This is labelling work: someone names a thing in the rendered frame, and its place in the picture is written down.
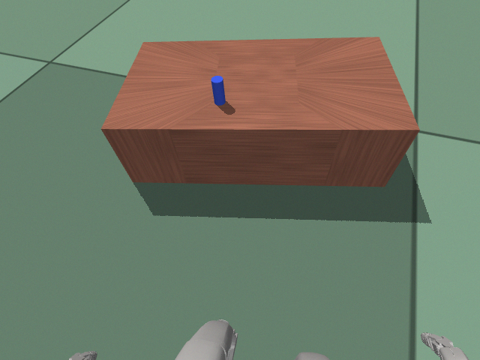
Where can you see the can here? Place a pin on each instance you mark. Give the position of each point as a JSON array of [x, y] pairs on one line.
[[218, 90]]

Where can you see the right robot hand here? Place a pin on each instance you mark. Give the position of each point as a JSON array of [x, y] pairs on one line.
[[443, 347]]

